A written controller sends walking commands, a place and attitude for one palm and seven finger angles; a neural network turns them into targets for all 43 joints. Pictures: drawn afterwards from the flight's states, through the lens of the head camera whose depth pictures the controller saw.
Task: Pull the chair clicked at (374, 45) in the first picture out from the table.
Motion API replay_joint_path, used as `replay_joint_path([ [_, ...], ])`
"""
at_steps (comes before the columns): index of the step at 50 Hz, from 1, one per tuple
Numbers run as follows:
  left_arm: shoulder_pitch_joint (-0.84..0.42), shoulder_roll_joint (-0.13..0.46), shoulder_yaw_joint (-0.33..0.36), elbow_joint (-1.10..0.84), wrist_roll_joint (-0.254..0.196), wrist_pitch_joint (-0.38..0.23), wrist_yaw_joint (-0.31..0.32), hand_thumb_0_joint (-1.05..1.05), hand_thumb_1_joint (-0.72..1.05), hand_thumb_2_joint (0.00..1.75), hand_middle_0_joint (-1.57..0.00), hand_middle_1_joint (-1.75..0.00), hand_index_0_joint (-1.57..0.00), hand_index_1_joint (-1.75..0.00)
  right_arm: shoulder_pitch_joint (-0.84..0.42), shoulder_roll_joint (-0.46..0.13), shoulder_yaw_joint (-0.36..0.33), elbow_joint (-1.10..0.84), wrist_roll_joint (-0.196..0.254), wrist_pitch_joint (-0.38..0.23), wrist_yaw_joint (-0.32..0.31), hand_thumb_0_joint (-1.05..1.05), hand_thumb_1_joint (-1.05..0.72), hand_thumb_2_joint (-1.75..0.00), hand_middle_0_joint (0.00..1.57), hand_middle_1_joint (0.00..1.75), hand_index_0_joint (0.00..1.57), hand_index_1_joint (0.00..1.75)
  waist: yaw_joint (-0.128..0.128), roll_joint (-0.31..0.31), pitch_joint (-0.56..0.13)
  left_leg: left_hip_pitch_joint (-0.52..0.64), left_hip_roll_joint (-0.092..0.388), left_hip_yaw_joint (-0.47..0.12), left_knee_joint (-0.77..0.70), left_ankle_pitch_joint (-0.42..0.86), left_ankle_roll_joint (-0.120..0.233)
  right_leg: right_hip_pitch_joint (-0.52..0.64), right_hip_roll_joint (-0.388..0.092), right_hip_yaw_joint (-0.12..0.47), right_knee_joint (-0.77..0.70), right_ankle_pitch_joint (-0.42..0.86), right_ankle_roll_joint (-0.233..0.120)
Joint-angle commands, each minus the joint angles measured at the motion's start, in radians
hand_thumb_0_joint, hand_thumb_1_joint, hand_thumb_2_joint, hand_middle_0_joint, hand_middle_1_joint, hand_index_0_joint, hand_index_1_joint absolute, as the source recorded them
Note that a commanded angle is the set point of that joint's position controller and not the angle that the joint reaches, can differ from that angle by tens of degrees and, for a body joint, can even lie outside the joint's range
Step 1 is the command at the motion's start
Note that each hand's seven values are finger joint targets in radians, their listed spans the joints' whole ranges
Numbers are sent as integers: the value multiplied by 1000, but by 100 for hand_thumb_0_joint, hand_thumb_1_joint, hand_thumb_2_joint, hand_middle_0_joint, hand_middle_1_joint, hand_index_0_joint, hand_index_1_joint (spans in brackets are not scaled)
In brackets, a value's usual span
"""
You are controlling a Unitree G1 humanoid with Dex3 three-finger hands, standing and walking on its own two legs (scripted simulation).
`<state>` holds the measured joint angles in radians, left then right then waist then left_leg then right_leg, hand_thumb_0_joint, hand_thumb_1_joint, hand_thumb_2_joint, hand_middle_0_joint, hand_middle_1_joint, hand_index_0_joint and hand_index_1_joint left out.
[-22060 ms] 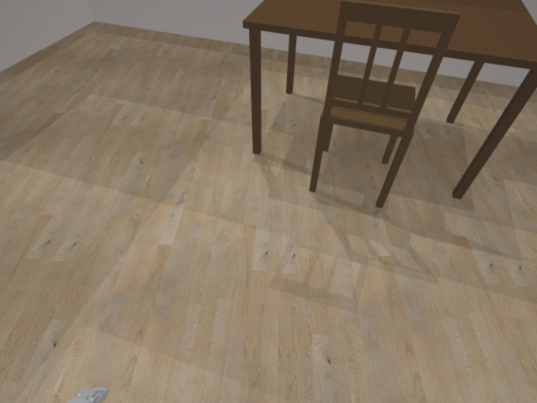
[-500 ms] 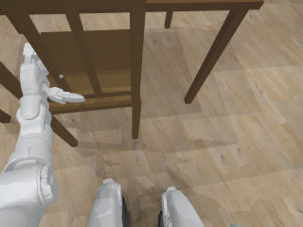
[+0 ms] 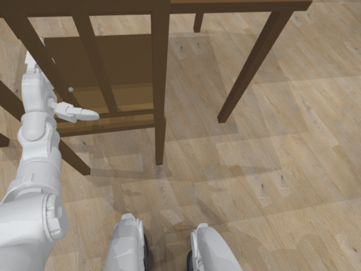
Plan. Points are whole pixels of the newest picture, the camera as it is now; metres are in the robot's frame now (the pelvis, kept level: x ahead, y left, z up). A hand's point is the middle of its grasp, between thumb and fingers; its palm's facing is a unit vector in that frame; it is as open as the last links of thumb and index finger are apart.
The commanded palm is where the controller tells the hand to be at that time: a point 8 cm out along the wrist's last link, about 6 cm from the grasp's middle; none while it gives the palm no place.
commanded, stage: hook a spindle and tug to test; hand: left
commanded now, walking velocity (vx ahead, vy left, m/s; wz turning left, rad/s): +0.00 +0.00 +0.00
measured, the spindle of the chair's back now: (54, 75) +0.51 +0.24 +0.06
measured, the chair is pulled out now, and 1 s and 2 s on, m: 0.00 0.00 0.07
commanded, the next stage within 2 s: step backward, pulling the chair out in 1.54 s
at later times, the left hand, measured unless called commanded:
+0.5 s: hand (71, 90) +0.48 +0.21 +0.04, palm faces +0.15 -0.99 -0.03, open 14.0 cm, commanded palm +0.46 +0.24 +0.04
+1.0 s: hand (70, 90) +0.49 +0.22 +0.04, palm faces +0.14 -0.99 -0.02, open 5.0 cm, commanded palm +0.45 +0.25 +0.04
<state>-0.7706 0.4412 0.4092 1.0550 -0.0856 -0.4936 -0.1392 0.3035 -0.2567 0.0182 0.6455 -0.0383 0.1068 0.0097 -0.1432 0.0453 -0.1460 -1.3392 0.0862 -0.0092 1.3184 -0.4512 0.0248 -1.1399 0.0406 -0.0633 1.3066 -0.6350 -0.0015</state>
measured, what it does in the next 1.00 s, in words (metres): stands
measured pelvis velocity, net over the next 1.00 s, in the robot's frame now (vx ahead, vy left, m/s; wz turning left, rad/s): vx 0.00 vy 0.00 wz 0.00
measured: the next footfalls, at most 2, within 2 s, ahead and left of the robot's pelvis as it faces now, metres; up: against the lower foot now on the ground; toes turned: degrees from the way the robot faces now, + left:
none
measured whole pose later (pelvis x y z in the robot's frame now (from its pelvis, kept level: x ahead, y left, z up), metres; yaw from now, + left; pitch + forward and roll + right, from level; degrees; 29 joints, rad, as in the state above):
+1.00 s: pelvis +0.00 +0.00 +0.00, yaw +0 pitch +27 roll -5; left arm -0.74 0.42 0.39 1.02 -0.10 -0.50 -0.14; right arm 0.30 -0.25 0.01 0.64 -0.04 0.12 0.02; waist -0.14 0.04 -0.15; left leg -1.32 0.08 -0.01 1.32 -0.46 0.03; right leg -1.12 0.04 -0.06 1.30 -0.64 0.01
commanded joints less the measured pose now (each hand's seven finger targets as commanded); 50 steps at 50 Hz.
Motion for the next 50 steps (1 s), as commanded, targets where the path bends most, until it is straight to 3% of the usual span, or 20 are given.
replay_joint_path([
  [1,-387,239,22,-203,-5,-68,1,0,-50,30,-6,-8,-6,-8,143,-181,-68,-45,-3,-7,-14,0,-90,-90,20,30,20,30,-16,112,-501,611,-29,-75,-106,260,4,-6,21,17,-199,285,-25],
  [4,-389,263,44,-197,-4,-73,4,0,-50,30,-10,-19,-10,-19,146,-183,-67,-45,-5,-6,-14,0,-90,-90,20,30,20,30,-16,99,-505,597,-27,-71,-96,273,7,2,21,19,-192,301,-24],
  [7,-391,224,7,-203,-3,-73,-5,0,-50,30,-15,-35,-15,-35,144,-180,-67,-49,-4,-5,-10,0,-90,-90,20,30,20,30,-23,124,-515,619,-28,-73,-94,285,5,-12,22,19,-188,310,-26],
  [10,-377,220,13,-232,-11,-72,-5,0,-50,30,-20,-52,-20,-52,139,-178,-70,-55,-2,-2,-11,0,-90,-90,20,30,20,30,-11,140,-543,648,-29,-74,-99,302,3,-3,22,18,-192,317,-26],
  [15,-369,217,11,-237,-13,-65,-1,0,-50,30,-29,-79,-29,-79,140,-177,-70,-52,-2,-1,-10,0,-90,-90,20,30,20,30,-15,105,-530,630,-29,-72,-101,302,5,18,21,17,-195,331,-22],
  [17,-386,207,-2,-256,-12,-71,0,0,-50,30,-32,-90,-32,-90,140,-177,-70,-51,-3,-3,-10,0,-90,-90,20,30,20,30,-20,130,-538,647,-29,-73,-98,313,5,4,20,19,-191,337,-24],
  [18,-378,204,3,-245,-13,-70,1,0,-44,32,-34,-96,-34,-96,142,-174,-71,-47,-2,-2,-9,0,-90,-90,20,30,20,30,-18,114,-534,648,-28,-75,-99,312,4,5,21,15,-194,334,-23],
  [19,-358,238,29,-250,-12,-73,5,0,-39,35,-36,-101,-36,-101,141,-180,-71,-48,-3,-1,-9,0,-90,-90,20,30,20,30,-3,122,-532,648,-28,-77,-105,311,0,15,22,16,-194,330,-26],
  [22,-349,167,-23,-261,-15,-75,4,0,-22,42,-41,-118,-41,-118,137,-171,-73,-52,-2,-3,-5,0,-90,-90,20,30,20,30,-15,127,-537,670,-30,-79,-109,326,1,5,22,12,-194,340,-27],
  [23,-342,183,-3,-241,-17,-72,9,0,-16,44,-43,-123,-43,-123,139,-174,-74,-46,-1,-1,-6,0,-90,-90,20,30,20,30,-16,100,-520,657,-27,-77,-109,314,1,6,21,11,-200,334,-23],
  [27,-375,190,-12,-225,-7,-76,13,0,6,54,-50,-145,-50,-145,139,-174,-70,-45,-3,-2,-6,0,-90,-90,20,30,20,30,-20,103,-491,623,-32,-73,-109,273,4,2,21,16,-200,306,-25],
  [30,-368,192,-9,-226,-5,-83,15,0,23,61,-50,-145,-50,-145,136,-176,-72,-46,-6,-2,-5,0,-90,-90,20,30,20,30,-13,114,-508,642,-31,-76,-113,275,0,-1,21,14,-202,299,-27],
  [33,-370,148,-37,-227,-11,-88,11,0,40,68,-50,-145,-50,-145,135,-170,-73,-46,-5,-2,-3,0,-90,-90,20,30,20,30,-21,121,-517,669,-31,-79,-112,297,1,-15,22,11,-202,312,-27],
  [34,-363,183,-18,-224,-7,-88,12,0,45,71,-50,-145,-50,-145,135,-177,-74,-45,-5,0,-4,0,-90,-90,20,30,20,30,-12,130,-510,666,-28,-82,-115,289,-3,-17,22,10,-199,301,-30],
  [37,-378,171,-27,-238,-9,-92,11,0,62,78,-50,-145,-50,-145,139,-175,-73,-45,-7,0,-4,0,-90,-90,20,30,20,30,-20,114,-521,666,-30,-83,-113,299,2,-9,22,12,-198,313,-28],
  [39,-348,199,0,-235,-13,-88,8,0,73,83,-50,-145,-50,-145,134,-177,-72,-48,-5,3,-4,0,-90,-90,20,30,20,30,-7,107,-525,650,-31,-76,-113,303,1,15,22,13,-198,324,-28],
  [42,-340,173,-15,-208,-17,-79,1,0,90,90,-50,-145,-50,-145,135,-174,-71,-47,-3,2,-4,0,-90,-90,20,30,20,30,-18,96,-498,634,-32,-76,-109,288,4,-2,23,14,-199,315,-26],
  [44,-355,200,1,-217,-15,-80,0,0,90,90,-50,-145,-50,-145,135,-177,-70,-49,-3,3,-6,0,-90,-90,20,30,20,30,-10,105,-503,622,-33,-74,-109,276,3,4,20,15,-197,303,-25],
  [47,-299,180,-1,-248,-23,-81,-6,0,90,90,-50,-145,-50,-145,132,-174,-75,-62,-3,3,-4,0,-90,-90,20,30,20,30,6,123,-545,671,-32,-76,-115,326,0,14,21,12,-190,337,-29],
  [50,-269,162,-13,-275,-29,-74,-4,0,90,90,-50,-145,-50,-145,125,-170,-74,-65,0,8,-2,0,-90,-90,20,30,20,30,7,122,-522,681,-29,-76,-126,331,-3,15,22,8,-200,341,-28],
])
